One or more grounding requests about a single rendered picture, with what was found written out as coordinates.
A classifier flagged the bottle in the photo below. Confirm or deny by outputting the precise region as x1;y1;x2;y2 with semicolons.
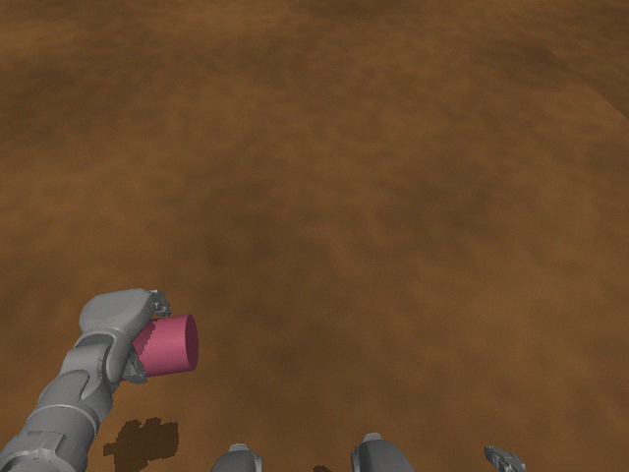
67;315;199;381

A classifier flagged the left robot hand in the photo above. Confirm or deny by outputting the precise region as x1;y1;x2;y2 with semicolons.
79;288;171;384

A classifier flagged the left robot arm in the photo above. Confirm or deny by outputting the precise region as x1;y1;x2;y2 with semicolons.
0;327;132;472

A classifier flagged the right robot hand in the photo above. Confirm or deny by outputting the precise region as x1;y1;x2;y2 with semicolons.
484;445;527;472

